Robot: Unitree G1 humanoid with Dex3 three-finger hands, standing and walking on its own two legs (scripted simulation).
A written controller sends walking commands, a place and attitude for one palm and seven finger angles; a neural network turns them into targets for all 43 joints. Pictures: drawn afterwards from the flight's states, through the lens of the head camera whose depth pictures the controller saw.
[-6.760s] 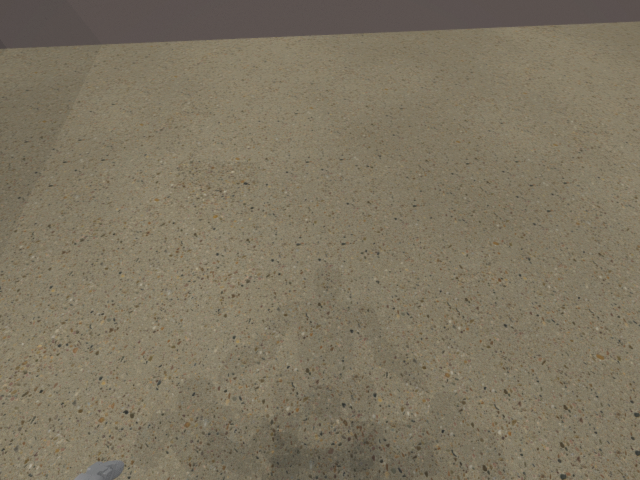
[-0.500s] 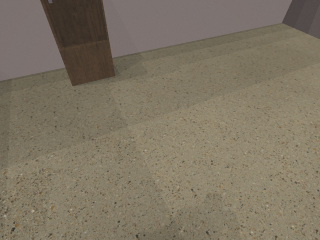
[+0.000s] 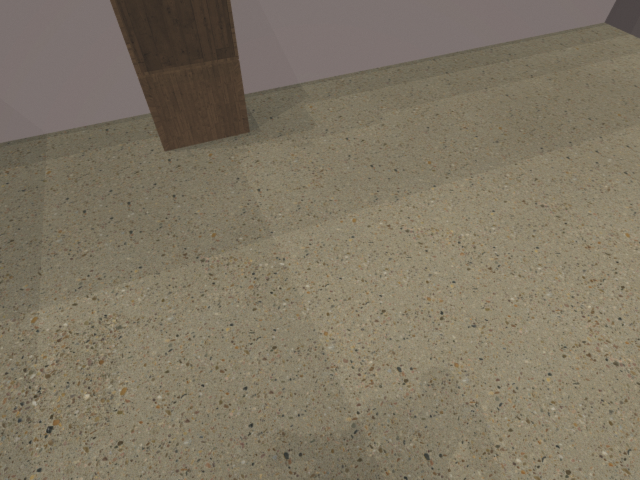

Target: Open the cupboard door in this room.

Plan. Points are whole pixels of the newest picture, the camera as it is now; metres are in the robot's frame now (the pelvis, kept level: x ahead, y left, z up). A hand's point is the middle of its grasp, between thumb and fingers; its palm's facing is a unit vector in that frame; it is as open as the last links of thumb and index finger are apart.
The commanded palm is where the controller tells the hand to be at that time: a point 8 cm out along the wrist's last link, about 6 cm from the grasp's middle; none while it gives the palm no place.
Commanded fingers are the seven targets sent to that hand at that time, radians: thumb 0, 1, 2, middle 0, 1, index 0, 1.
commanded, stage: turn or walk to find it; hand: left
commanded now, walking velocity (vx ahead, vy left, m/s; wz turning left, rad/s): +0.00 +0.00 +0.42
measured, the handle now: out of the picture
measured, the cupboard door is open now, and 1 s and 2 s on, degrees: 0 0 0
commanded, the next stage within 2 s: none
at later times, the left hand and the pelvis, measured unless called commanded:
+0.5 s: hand out of the picture +0.04 +0.20 -0.17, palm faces +0.20 -0.95 -0.24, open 7.4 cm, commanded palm none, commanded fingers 0.00 0.90 0.90 -0.20 -0.30 -0.20 -0.30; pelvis +0.00 -0.01 +0.00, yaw +12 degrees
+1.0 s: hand out of the picture -0.05 +0.11 -0.16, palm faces +0.45 -0.85 -0.27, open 7.4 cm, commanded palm none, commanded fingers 0.00 0.90 0.90 -0.20 -0.30 -0.20 -0.30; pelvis -0.01 -0.08 +0.00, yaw +27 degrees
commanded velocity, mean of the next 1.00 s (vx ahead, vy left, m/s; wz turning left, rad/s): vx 0.00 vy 0.00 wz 0.42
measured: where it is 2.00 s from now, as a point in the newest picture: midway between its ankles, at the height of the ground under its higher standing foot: outside the picture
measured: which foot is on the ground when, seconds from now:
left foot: down 0.00-0.68, up 0.70-1.00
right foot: down 0.00-0.28, up 0.30-0.66, down 0.68-1.00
